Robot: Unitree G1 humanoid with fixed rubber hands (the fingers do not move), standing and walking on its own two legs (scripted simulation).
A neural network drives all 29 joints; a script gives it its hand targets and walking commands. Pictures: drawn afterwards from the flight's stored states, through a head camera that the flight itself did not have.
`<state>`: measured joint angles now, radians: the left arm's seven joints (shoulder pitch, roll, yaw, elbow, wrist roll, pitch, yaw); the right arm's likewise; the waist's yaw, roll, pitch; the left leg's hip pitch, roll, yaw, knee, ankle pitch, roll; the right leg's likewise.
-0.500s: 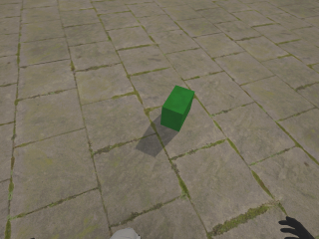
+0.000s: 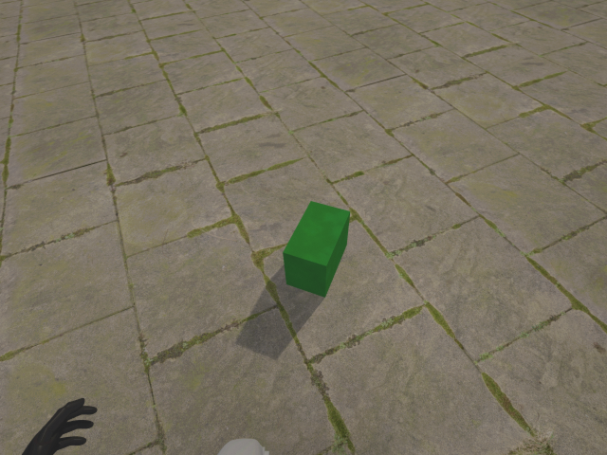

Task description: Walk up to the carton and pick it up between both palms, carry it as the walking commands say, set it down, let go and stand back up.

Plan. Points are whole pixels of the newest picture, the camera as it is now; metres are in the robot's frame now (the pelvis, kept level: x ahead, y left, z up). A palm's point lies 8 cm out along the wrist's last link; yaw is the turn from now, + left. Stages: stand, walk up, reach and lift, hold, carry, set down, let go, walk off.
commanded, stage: walk up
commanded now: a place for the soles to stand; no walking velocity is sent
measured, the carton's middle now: (317, 248) +0.92 -0.01 -0.66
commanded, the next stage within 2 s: none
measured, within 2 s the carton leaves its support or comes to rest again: neither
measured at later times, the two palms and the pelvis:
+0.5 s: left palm (131, 338) +0.30 +0.30 -0.08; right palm (600, 371) +0.24 -0.40 -0.06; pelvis +0.19 -0.04 +0.00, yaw +1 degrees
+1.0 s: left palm (161, 292) +0.39 +0.28 -0.10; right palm (534, 247) +0.47 -0.40 -0.06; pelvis +0.35 -0.06 -0.01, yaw +3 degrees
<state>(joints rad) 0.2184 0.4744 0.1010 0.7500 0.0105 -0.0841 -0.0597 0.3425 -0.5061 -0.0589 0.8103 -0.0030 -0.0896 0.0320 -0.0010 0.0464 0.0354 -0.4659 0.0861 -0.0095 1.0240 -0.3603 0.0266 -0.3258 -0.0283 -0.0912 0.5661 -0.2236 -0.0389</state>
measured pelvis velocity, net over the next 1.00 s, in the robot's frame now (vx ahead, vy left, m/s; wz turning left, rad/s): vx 0.35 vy -0.06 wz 0.06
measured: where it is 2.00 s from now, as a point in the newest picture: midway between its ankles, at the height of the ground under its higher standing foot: (318, 382)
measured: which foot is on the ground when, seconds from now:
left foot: up 0.00-0.18, down 0.20-0.54, up 0.56-0.84, down 0.86-1.00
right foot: down 0.00-0.20, up 0.22-0.50, down 0.52-0.88, up 0.90-1.00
